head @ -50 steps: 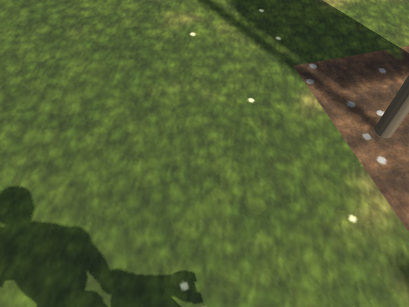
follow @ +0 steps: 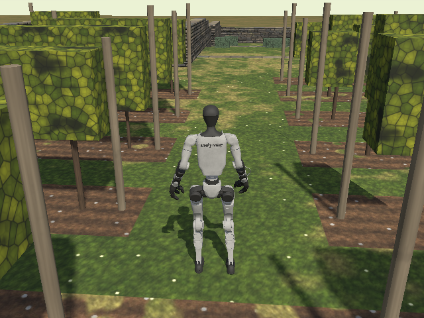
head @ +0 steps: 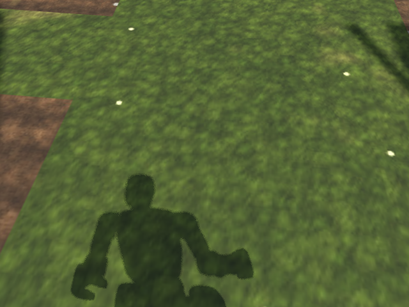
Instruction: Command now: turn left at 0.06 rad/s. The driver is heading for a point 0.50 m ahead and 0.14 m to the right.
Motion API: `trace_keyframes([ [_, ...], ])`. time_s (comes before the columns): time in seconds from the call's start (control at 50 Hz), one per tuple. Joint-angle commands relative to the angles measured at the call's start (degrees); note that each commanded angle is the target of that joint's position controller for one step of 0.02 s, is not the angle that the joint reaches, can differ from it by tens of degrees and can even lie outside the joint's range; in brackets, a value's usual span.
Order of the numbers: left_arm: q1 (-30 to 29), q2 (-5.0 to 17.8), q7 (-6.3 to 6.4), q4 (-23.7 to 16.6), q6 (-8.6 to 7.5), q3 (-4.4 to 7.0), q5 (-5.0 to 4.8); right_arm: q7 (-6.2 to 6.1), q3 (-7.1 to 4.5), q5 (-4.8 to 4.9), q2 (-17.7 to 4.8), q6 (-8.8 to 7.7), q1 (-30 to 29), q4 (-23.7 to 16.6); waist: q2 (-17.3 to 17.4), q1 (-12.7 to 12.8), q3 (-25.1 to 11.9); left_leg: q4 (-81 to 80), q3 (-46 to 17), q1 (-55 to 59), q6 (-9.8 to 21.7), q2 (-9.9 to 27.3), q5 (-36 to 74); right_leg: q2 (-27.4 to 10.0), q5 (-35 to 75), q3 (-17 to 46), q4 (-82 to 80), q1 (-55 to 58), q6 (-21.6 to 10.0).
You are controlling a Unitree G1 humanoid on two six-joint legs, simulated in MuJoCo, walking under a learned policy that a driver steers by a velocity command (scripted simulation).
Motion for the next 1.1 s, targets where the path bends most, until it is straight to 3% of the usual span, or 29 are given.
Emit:
trace_keyframes([
  [0.02, 2.0, 7.5, 0.05, -2.0, -0.95, 1.04, 1.06, 0.16, -1.67, -0.53, -7.5, -1.14, 1.2, -1.0, 3.4, -0.6, -5.1, -5.2, -9.4, -1.6, 3.3, 9.6, 7.7, -3.6, 21.2, 3.9, -9.8, 10.0, -2.7],
  [0.04, 0.9, 10.7, -0.03, -1.1, -0.95, 1.85, 0.28, 0.43, -2.07, -0.79, -7.9, -1.38, 3.8, -0.6, -2.7, -3.8, -4.7, -6.1, -6.0, -1.3, 1.6, 5.9, 4.0, -3.7, 18.0, 2.7, -6.1, 7.6, -4.9],
  [0.08, 0.5, 5.7, -0.60, -0.5, -1.35, 0.80, 0.37, -0.12, -2.22, -0.58, -8.9, -0.80, -0.4, 0.0, -0.5, -0.6, -4.1, -3.5, -3.2, 2.7, -0.1, 3.9, -2.6, -1.6, 1.4, 2.1, -8.8, 1.5, -5.7],
  [0.14, 1.3, 5.7, -0.22, 0.2, -2.43, 0.78, -0.15, -0.94, -2.64, 0.54, -8.8, 0.15, 0.1, 0.0, -1.7, -0.8, 1.4, -1.4, -3.4, -4.2, 2.4, 3.0, -21.9, -0.5, -19.9, 2.7, -8.9, -3.4, -7.1],
  [0.18, 3.7, 6.0, -0.06, 0.4, -3.60, 0.75, -0.79, -0.73, -2.46, 1.04, -7.2, -1.23, 0.5, -0.2, -2.8, -0.2, 4.3, 1.5, -3.2, -8.4, 2.9, 3.0, -22.9, -2.7, -25.4, 7.1, -10.6, -4.0, -9.3],
  [0.24, 7.4, 9.1, -0.16, 1.3, -4.68, 1.59, -1.26, 0.34, -2.35, 1.67, -5.0, -4.20, -0.1, -0.6, -8.6, 0.2, 4.5, 11.1, 2.3, -13.6, 2.0, 1.4, -12.3, -12.4, -27.6, 21.8, -18.1, 1.7, -15.4],
  [0.28, 4.9, 9.1, -0.48, 0.2, -4.64, 1.59, -1.63, 0.88, -2.53, 2.09, -5.5, -5.20, 1.7, 0.0, -8.5, -1.6, 5.2, 5.7, 1.9, -8.6, 3.6, 2.5, -10.7, -13.3, -20.6, 21.9, -18.0, -1.1, -15.8],
  [0.32, -2.7, 6.1, -0.79, -2.9, -4.61, 0.68, -1.63, 1.06, -3.85, 2.04, -8.5, -5.55, 11.7, 4.4, -3.5, -6.7, 2.9, -3.1, -2.4, 6.5, 5.3, 4.2, -6.2, -5.8, -6.6, 9.6, -9.0, -8.8, -10.3],
  [0.34, -4.9, 3.4, -0.85, -4.9, -5.64, -0.03, -1.21, 0.95, -5.37, 1.91, -13.2, -5.67, 17.8, 6.4, 8.2, -7.8, 0.8, -8.7, -16.5, 16.4, 8.7, 11.1, -4.9, 2.0, 3.2, -0.6, 8.0, -17.0, -6.1],
  [0.36, -5.1, 4.0, -0.69, -6.3, -6.95, 0.00, -0.71, 1.43, -6.17, 1.57, -16.1, -5.77, 22.3, 6.8, 17.3, -9.5, -1.3, -13.5, -33.0, 26.1, 14.3, 20.9, 4.3, 5.5, -9.5, -1.5, 23.2, -29.1, -4.0],
  [0.4, -2.3, 5.1, -1.52, -5.3, -7.73, 0.47, -2.65, 1.50, -4.18, 0.39, -10.0, -6.24, 20.0, 6.0, 8.7, -5.9, -0.1, -11.6, -29.5, 28.8, 15.1, 22.6, 11.1, 1.3, -13.5, 3.6, 36.6, -39.0, -6.6],
  [0.44, -4.7, 3.6, -2.39, -6.0, -7.61, 0.37, -1.99, 1.52, -2.98, 0.41, -7.3, -5.76, 19.2, 6.0, 4.4, -5.0, 1.3, -13.6, -20.6, 28.7, 11.6, 19.8, 17.3, -2.1, -6.2, 1.6, 36.2, -43.1, -8.2],
  [0.46, -5.5, 2.4, -3.03, -6.7, -7.54, 0.03, -1.76, 1.34, -2.89, 0.59, -7.8, -5.32, 19.2, 6.2, 7.4, -4.5, 1.5, -14.6, -17.8, 25.3, 11.2, 19.7, 20.8, -3.3, -4.0, 0.9, 33.4, -40.6, -7.8],
  [0.5, -7.5, 0.7, -4.30, -7.7, -7.24, -0.68, -1.26, 0.67, -2.53, 0.85, -7.3, -4.52, 18.1, 5.8, 6.7, -4.3, 2.4, -17.2, -11.8, 19.7, 10.3, 16.7, 21.1, -3.0, 1.1, -1.6, 25.5, -36.1, -5.8],
  [0.56, -14.0, -1.7, -4.96, -10.5, -7.14, -1.92, -0.86, -0.63, -2.94, 0.90, -10.5, -4.46, 17.2, 5.2, 6.5, -5.0, 3.6, -20.8, -5.4, 8.4, 8.7, 13.0, 17.5, 0.3, 12.1, -5.1, 8.8, -23.3, -3.6],
  [0.62, -15.7, 1.3, -4.67, -11.9, -6.64, -1.26, -1.54, -0.76, -3.49, 1.51, -12.1, -5.07, 19.4, 6.5, 8.3, -4.4, 4.7, -22.8, -5.3, 8.8, 7.9, 15.8, 15.8, 1.7, 17.5, -3.7, 1.7, -17.6, -4.7],
  [0.66, -14.5, 3.5, -4.50, -12.0, -6.62, -0.43, -1.51, -0.64, -3.70, 1.64, -12.0, -4.98, 18.9, 6.7, 8.4, -2.4, 3.8, -19.5, -4.3, 13.3, 6.4, 17.3, 24.5, 2.2, 17.0, -2.8, -0.6, -15.9, -6.7],
  [0.7, -6.7, 6.1, -3.98, -10.1, -6.33, 1.12, -1.31, -0.58, -4.10, 1.10, -12.9, -4.21, 18.0, 6.6, 9.4, 2.2, -2.6, -8.2, -2.1, 16.0, 4.6, 16.6, 43.2, 4.8, 13.8, -4.4, 0.0, -5.9, -9.3],
  [0.72, 2.1, 7.8, -3.50, -7.4, -5.93, 2.32, -1.43, -0.71, -3.82, 0.75, -12.2, -3.59, 18.0, 6.4, 8.8, 6.4, -7.8, 2.6, -0.4, 13.0, 3.1, 14.3, 47.0, 6.0, 12.8, -5.7, 0.0, 5.2, -10.7],
  [0.74, 11.5, 10.6, -2.82, -5.3, -5.48, 3.26, -1.03, -0.91, -2.94, -0.18, -10.2, -3.34, 18.9, 5.1, 4.1, 9.5, -14.4, 19.5, 0.3, 0.5, 1.5, 12.0, 32.0, -2.7, 9.8, 4.3, 2.1, 21.8, -13.6],
  [0.76, 14.7, 15.1, -3.38, -3.9, -5.53, 3.91, -0.08, -0.24, -0.42, 0.43, -0.4, -4.34, 27.8, 4.4, -14.3, 3.7, -24.1, 41.7, -1.3, -18.7, -1.7, 0.4, -12.2, -17.6, -9.8, 35.4, -7.4, 37.2, -23.4],
  [0.78, 12.9, 9.3, -3.62, -4.2, -5.84, 2.43, -0.70, 0.10, -1.64, 1.99, -6.5, -5.68, 23.5, 5.0, -10.4, 5.8, -21.1, 49.1, -8.4, -24.9, -0.7, 1.4, -17.9, -17.2, -19.8, 44.8, -16.9, 33.2, -22.0],
  [0.8, 7.6, 7.3, -3.54, -4.7, -6.18, 1.74, -0.79, 0.29, -2.87, 3.63, -10.3, -6.32, 16.8, 2.7, -7.4, 4.7, -10.6, 50.8, -6.6, -29.7, 0.3, 4.4, -13.4, -16.2, -17.8, 36.2, -18.0, 24.6, -19.3],
  [0.82, 3.4, 6.2, -3.55, -5.5, -6.47, 1.41, -0.44, -0.04, -2.70, 3.30, -10.3, -6.67, 13.6, 1.8, -1.7, 2.8, -6.5, 48.1, -5.3, -27.4, 0.9, 7.5, -7.9, -14.2, -10.2, 29.0, -18.7, 16.0, -18.1],
  [0.84, 0.4, 5.1, -3.71, -5.8, -6.78, 1.10, 0.39, -0.42, -2.97, 2.13, -9.8, -6.51, 12.3, 1.8, 0.3, 0.8, -3.3, 45.1, -4.6, -24.5, 0.4, 9.3, -4.6, -12.3, 1.2, 22.6, -19.4, 8.2, -17.8],
  [0.86, -1.2, 4.2, -3.80, -5.8, -7.22, 0.87, 1.31, -0.62, -3.14, 1.47, -9.2, -5.82, 13.8, 2.2, -1.3, -1.4, -3.5, 43.2, -5.2, -19.6, 0.1, 10.9, -3.1, -10.5, 11.9, 17.8, -19.8, 3.4, -17.4],
  [0.94, -1.2, 4.4, -3.76, -3.3, -8.28, 0.73, 1.12, -1.31, -3.01, 0.21, -6.9, -3.43, 14.7, 2.3, -1.1, -4.1, -3.6, 34.8, -3.3, -14.6, -2.8, 10.4, -2.0, -8.5, 39.5, 6.0, -20.5, -2.9, -19.0],
  [1.04, 1.1, 6.1, -2.12, -1.0, -6.47, 0.78, 0.88, -0.86, -1.97, -0.07, -5.0, -3.27, 5.3, 0.0, -0.7, -1.0, -4.7, 14.6, -1.5, -12.3, -4.0, 9.2, 13.1, -5.4, 39.1, -0.2, -19.6, -0.7, -16.3],
  [1.1, 3.2, 6.9, -1.90, 0.9, -5.36, 0.75, 0.56, -0.59, -2.19, 0.31, -6.3, -3.16, 1.2, -1.1, -0.9, 0.7, -4.8, 8.3, -1.9, -11.0, -3.9, 7.9, 14.6, -6.7, 34.1, 1.4, -18.3, 3.1, -16.3],
])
